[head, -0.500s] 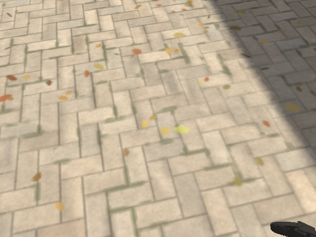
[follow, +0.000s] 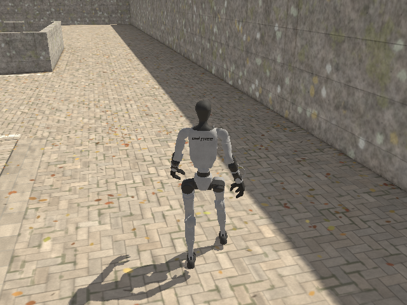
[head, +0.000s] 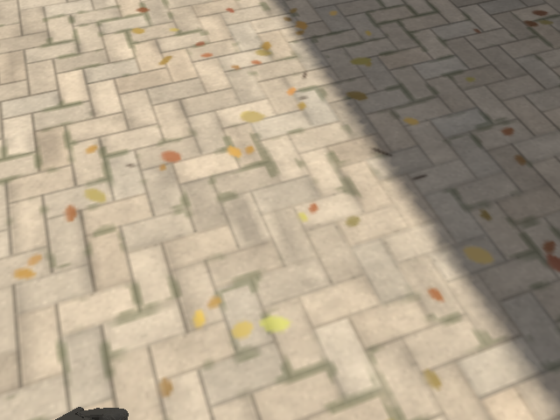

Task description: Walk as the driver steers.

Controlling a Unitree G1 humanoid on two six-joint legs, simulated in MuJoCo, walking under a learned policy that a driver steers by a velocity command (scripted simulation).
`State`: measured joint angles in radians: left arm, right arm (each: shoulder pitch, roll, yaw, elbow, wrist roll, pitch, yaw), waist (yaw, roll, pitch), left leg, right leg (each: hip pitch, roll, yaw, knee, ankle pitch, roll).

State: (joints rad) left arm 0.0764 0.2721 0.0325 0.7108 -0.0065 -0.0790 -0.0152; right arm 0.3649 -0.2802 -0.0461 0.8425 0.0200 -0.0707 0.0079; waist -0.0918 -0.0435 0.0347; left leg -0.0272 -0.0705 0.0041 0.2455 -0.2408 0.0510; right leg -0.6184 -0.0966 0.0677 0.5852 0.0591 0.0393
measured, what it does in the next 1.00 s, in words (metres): walks ahead, turning left: right foot, then left foot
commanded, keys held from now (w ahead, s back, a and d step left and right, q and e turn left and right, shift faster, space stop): w+q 1.00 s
